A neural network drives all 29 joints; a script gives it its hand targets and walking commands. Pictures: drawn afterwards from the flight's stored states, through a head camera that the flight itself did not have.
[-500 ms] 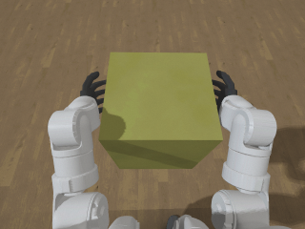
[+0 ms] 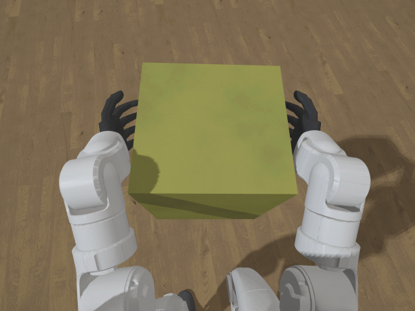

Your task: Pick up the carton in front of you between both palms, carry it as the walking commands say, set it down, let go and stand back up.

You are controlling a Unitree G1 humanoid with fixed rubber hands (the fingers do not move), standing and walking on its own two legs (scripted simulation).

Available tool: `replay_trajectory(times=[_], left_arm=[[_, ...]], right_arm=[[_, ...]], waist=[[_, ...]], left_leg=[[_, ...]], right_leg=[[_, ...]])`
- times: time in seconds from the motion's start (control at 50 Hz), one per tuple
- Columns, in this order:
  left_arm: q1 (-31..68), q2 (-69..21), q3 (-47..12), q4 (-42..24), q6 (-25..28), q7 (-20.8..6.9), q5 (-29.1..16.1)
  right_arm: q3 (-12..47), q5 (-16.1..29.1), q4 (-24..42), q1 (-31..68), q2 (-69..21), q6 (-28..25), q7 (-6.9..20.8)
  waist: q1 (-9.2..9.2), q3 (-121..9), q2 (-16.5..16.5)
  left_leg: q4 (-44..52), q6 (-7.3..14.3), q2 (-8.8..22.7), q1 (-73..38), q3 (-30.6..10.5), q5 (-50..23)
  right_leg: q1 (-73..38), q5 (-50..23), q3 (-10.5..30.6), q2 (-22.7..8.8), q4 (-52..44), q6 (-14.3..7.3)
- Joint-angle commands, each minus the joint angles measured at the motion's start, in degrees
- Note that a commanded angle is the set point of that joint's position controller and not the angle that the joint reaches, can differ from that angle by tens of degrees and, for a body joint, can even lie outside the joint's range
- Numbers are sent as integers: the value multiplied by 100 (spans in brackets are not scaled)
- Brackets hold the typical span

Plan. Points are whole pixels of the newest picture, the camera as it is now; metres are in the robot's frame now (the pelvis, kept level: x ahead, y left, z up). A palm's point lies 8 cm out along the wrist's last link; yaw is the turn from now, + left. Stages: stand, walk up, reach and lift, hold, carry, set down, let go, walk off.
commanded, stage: carry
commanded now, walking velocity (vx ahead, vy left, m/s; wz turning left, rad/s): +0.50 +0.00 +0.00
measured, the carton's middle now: (208, 155) +0.37 -0.02 +0.06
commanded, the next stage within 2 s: none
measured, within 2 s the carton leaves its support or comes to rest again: neither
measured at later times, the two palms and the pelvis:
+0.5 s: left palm (114, 6) +0.66 +0.14 +0.16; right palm out of the picture +0.69 -0.16 +0.16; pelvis +0.32 -0.05 +0.03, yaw +2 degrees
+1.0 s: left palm out of the picture +0.99 +0.14 +0.20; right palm out of the picture +0.98 -0.16 +0.21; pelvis +0.63 -0.01 +0.05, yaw +1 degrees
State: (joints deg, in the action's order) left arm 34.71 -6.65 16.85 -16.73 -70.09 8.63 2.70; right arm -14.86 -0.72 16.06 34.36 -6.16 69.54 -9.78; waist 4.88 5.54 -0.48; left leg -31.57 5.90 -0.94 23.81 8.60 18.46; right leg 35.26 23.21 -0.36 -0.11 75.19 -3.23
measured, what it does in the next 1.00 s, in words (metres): climbs: right foot, then left foot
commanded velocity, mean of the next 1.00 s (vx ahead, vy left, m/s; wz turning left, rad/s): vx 0.50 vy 0.00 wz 0.00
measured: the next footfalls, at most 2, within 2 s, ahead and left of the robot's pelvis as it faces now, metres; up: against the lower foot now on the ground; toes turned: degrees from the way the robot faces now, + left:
right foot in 0.24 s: +0.37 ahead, -0.11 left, +0.02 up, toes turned -5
left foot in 0.70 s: +0.62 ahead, +0.08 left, +0.04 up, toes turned +7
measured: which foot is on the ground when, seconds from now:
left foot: down 0.00-0.26, up 0.28-0.68, down 0.70-1.00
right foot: up 0.00-0.22, down 0.24-0.72, up 0.74-1.00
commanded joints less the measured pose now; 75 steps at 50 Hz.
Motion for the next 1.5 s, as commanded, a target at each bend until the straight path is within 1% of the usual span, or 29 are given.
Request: replay_trajectory(times=[0.0, 0.08, 0.16, 0.2, 0.22, 0.24, 0.26, 0.28, 0.32, 0.34, 0.44, 0.6, 0.66, 0.68, 0.7, 0.72, 0.78, 0.82, 0.88, 1.02, 1.08, 1.1, 1.12, 1.14, 1.2, 1.24, 1.3, 1.36, 1.48], left_arm=[[3328, -4130, -3970, -176, 125, -434, -1315], [3164, -3848, -3950, -55, 12, -370, -1247], [3210, -3834, -3930, 295, -164, -429, -1333], [3241, -3903, -3883, 567, -213, -474, -1405], [3212, -3938, -3848, 712, -216, -497, -1452], [3129, -3987, -3819, 798, -208, -528, -1501], [3428, -4012, -3859, 818, -159, -533, -1555], [3524, -4312, -3952, 818, -149, -572, -1746], [4194, -4862, -4254, 395, -63, -696, -2184], [4426, -5056, -4372, 217, -3, -731, -2305], [4451, -5040, -4501, -48, 167, -739, -2509], [3547, -4120, -4025, 361, -84, -588, -1988], [3497, -4064, -3885, 607, -183, -573, -1820], [3547, -4041, -3841, 655, -201, -563, -1746], [3454, -4165, -3788, 702, -230, -565, -1711], [3746, -4140, -3774, 645, -218, -558, -1692], [3939, -4567, -3673, 545, -96, -522, -1573], [3850, -4630, -3706, 501, -13, -489, -1447], [3699, -4450, -3818, 381, 66, -421, -1350], [3429, -3974, -3850, 470, -133, -389, -1428], [3354, -3974, -3757, 820, -207, -443, -1488], [3201, -3975, -3710, 952, -206, -462, -1509], [3277, -3861, -3665, 1023, -183, -458, -1492], [3352, -4099, -3709, 1035, -156, -469, -1582], [4344, -4859, -4139, 333, -45, -645, -2156], [4703, -5129, -4343, 95, 73, -723, -2403], [4537, -4975, -4369, 24, 138, -729, -2452], [4161, -4576, -4249, 106, 82, -658, -2326], [3641, -4157, -3923, 686, -133, -594, -1921]], right_arm=[[4531, 2305, 734, 4023, -4659, -59, 813], [4292, 2142, 376, 3627, -4247, 58, 777], [3965, 1858, -234, 3377, -4090, 197, 772], [3806, 1715, -504, 3324, -4072, 241, 754], [3740, 1629, -628, 3276, -4070, 252, 738], [3657, 1539, -687, 3377, -4055, 256, 718], [3580, 1468, -681, 3296, -4213, 263, 706], [3534, 1400, -645, 3577, -4205, 259, 684], [3493, 1322, -593, 3787, -4542, 179, 659], [3460, 1256, -554, 3789, -4638, 125, 651], [3581, 1034, -354, 3577, -4490, -54, 534], [3704, 1206, -325, 3416, -3973, 204, 478], [3659, 1320, -663, 3367, -4044, 274, 535], [3607, 1337, -767, 3275, -4058, 272, 556], [3546, 1322, -829, 3378, -3999, 244, 555], [3603, 1415, -884, 3399, -4256, 226, 591], [4071, 1990, -212, 4331, -4966, 118, 749], [4217, 2198, -3, 4573, -5159, 20, 796], [4203, 2216, 74, 4317, -4938, -37, 794], [3853, 1816, -386, 3587, -4208, 158, 680], [3676, 1625, -684, 3408, -4121, 235, 653], [3614, 1560, -737, 3470, -4055, 248, 638], [3555, 1511, -778, 3396, -4160, 271, 623], [3481, 1475, -746, 3580, -4142, 275, 614], [3463, 1361, -679, 3909, -4657, 169, 606], [3516, 1259, -588, 3968, -4776, 70, 592], [3618, 1143, -478, 3805, -4613, -14, 514], [3638, 1115, -390, 3606, -4286, 32, 438], [3561, 1199, -745, 3434, -4050, 260, 503]], waist=[[-100, -3567, -343], [-57, -3084, -566], [-113, -2631, -854], [-529, -2818, -930], [-812, -3245, -702], [-1087, -3656, -101], [-879, -3955, 1718], [-887, -3738, 1559], [-933, -3418, 375], [-887, -3331, 180], [-792, -3373, 470], [-865, -2752, 915], [-330, -3188, 841], [-19, -3661, 415], [52, -4214, -1223], [77, -3928, -1749], [-61, -3398, -110], [-226, -3391, -282], [-184, -3333, -523], [-103, -2822, -784], [-673, -3175, -674], [-960, -3657, -300], [-859, -4100, 1266], [-984, -3873, 1851], [-924, -3405, 284], [-777, -3402, 425], [-789, -3347, 637], [-849, -3178, 645], [-670, -2779, 1012]], left_leg=[[676, 763, 1658, -3685, -2186, -2764], [918, 748, 1346, -3297, -1437, -3047], [899, 401, 1099, -2713, -734, -3809], [-111, 85, 1024, -2459, -281, -5139], [-1143, -146, 859, -1927, -83, -4760], [-2436, -301, 664, -793, -176, -2895], [-4021, -491, -301, 1081, -446, 424], [-5037, -363, -259, 1804, -1029, 953], [-5279, -237, 125, 2152, -1111, 606], [-5006, -222, 285, 2144, -1102, 414], [-3927, -330, 401, 2290, -831, 190], [-967, -305, 103, 1422, 40, -479], [120, -118, -422, -798, 574, -834], [138, -7, 90, -2360, -182, -589], [517, 898, 1887, -3809, -3464, 17], [1149, 1235, 2040, -4095, -4721, -1040], [540, 893, 1835, -3351, -3175, -2047], [758, 642, 1657, -2958, -2619, -1524], [908, 771, 1581, -2947, -2184, -1581], [914, 450, 1206, -2566, -979, -2771], [-680, -45, 967, -1976, -270, -4294], [-1817, -269, 786, -1082, -171, -3252], [-3528, -551, 150, 637, -268, -1124], [-4566, -526, -418, 1856, -701, 954], [-5085, -293, 305, 2454, -1101, 611], [-4574, -294, 407, 2239, -1035, 357], [-3995, -371, 429, 2439, -813, 188], [-2816, -444, 508, 2407, -662, -83], [-533, -250, -101, 655, 285, -438]], right_leg=[[1205, -137, 36, -227, -473, 52], [1132, -737, -363, -206, -2048, 171], [-60, -1300, -1018, 99, -3676, 62], [-1337, -1562, -1371, 435, -4243, -72], [-2666, -1472, -1299, 455, -4439, -156], [-3964, -506, 138, -476, -4482, -279], [-5025, -802, 3441, -2041, -5282, -1197], [-5029, -1186, 3916, -2021, -5531, -1421], [-4497, -2453, 2602, -1758, -5022, -1244], [-4236, -2511, 2214, -1657, -5057, -1091], [-4139, -2115, 1429, -1523, -5358, -1063], [-4014, -3684, 116, -1071, -5264, -712], [-3460, -5313, -598, -851, -3634, -239], [-2471, -3920, -608, -725, -2575, -21], [-582, -1781, -482, -31, -852, 288], [638, 539, -53, 553, 216, 234], [1327, 212, 309, -174, 605, -14], [1048, -81, 229, -294, 11, 1], [1228, -234, -8, -312, -589, 114], [166, -1051, -793, -61, -3445, 145], [-2043, -1305, -1347, 436, -4417, -72], [-3545, -954, -642, 12, -4356, -207], [-4710, -493, 2570, -1768, -4920, -919], [-5047, -1403, 3934, -1974, -5537, -1370], [-4294, -2250, 2382, -1749, -4966, -1121], [-3939, -1705, 1845, -1558, -5181, -877], [-3969, -1734, 1450, -1513, -5335, -1001], [-4017, -2125, 988, -1426, -5401, -1043], [-3562, -3936, 4, -1108, -4928, -509]])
